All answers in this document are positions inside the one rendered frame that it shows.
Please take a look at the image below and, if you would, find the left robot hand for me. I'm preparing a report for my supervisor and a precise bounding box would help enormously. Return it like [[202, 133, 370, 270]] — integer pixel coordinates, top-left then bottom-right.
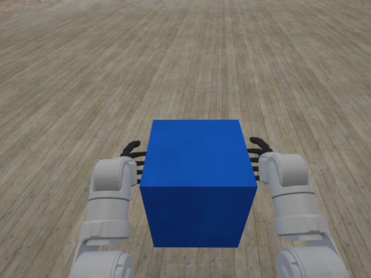
[[120, 141, 146, 184]]

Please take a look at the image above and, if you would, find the robot right upper arm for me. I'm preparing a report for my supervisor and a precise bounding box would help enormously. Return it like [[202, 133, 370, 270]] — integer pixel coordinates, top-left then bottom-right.
[[276, 246, 349, 278]]

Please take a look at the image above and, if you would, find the robot left upper arm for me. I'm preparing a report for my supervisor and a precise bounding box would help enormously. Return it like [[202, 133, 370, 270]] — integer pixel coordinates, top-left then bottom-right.
[[70, 250, 134, 278]]

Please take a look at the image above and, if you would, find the left robot forearm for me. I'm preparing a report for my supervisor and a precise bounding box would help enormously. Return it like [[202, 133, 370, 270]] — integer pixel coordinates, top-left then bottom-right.
[[68, 156, 137, 278]]

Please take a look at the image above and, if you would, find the carton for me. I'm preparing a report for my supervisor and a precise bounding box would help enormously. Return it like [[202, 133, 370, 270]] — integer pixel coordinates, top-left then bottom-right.
[[139, 120, 258, 248]]

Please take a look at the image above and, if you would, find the right robot hand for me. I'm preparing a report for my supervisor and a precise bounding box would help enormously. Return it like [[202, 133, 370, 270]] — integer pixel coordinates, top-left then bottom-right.
[[247, 137, 273, 181]]

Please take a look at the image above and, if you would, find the right robot forearm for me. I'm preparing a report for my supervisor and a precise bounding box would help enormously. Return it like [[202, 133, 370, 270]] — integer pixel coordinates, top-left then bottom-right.
[[259, 152, 350, 278]]

